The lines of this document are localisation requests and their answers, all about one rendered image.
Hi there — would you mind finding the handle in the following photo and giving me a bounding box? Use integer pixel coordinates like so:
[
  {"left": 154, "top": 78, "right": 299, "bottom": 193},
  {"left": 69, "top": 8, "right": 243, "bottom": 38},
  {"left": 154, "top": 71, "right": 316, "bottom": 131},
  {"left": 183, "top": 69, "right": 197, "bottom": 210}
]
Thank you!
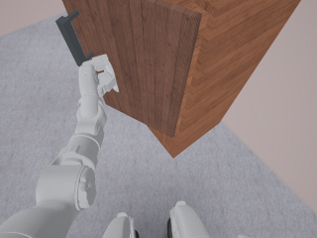
[{"left": 55, "top": 10, "right": 94, "bottom": 66}]

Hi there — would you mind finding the right robot shin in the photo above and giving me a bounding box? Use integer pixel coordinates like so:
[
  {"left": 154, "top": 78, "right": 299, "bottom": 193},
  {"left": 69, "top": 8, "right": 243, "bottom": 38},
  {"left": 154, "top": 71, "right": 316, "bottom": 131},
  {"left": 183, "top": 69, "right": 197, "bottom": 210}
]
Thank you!
[{"left": 171, "top": 200, "right": 186, "bottom": 238}]

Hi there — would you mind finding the left robot upper arm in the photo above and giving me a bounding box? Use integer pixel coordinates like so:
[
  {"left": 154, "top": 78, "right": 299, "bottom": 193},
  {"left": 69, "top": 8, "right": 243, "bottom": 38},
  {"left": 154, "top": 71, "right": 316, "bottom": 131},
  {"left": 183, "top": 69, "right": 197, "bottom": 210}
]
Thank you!
[{"left": 0, "top": 165, "right": 96, "bottom": 238}]

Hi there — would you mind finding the cupboard door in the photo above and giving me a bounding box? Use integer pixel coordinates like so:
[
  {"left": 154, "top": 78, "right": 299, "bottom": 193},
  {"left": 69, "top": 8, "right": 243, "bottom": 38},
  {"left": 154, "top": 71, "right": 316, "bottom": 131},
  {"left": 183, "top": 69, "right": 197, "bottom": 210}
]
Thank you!
[{"left": 62, "top": 0, "right": 202, "bottom": 138}]

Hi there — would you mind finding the robot right thigh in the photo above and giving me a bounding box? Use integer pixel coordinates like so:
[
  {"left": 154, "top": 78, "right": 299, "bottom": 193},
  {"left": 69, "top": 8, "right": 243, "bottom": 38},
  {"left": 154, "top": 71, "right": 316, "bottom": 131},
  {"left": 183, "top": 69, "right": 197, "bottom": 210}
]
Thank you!
[{"left": 169, "top": 204, "right": 212, "bottom": 238}]

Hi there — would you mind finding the robot left forearm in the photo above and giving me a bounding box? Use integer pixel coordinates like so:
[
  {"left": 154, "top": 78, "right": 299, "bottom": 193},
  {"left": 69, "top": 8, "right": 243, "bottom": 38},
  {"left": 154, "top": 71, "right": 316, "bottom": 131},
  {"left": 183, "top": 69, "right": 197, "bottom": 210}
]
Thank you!
[{"left": 36, "top": 95, "right": 107, "bottom": 202}]

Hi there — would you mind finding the left robot hand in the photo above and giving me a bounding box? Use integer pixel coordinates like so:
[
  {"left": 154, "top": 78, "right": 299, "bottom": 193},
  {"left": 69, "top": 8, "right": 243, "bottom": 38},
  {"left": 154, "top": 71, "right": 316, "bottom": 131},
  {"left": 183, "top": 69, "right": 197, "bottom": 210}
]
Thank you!
[{"left": 78, "top": 54, "right": 119, "bottom": 98}]

